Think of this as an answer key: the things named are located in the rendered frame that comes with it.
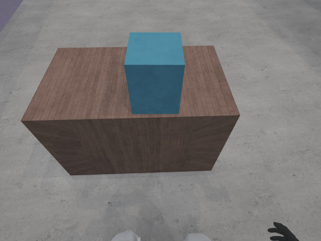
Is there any carton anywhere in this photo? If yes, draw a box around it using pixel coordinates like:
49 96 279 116
124 33 185 114

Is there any robot right hand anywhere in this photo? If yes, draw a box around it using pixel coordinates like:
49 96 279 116
268 222 299 241

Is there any pedestal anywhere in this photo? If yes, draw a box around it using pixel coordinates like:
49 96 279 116
21 46 240 175

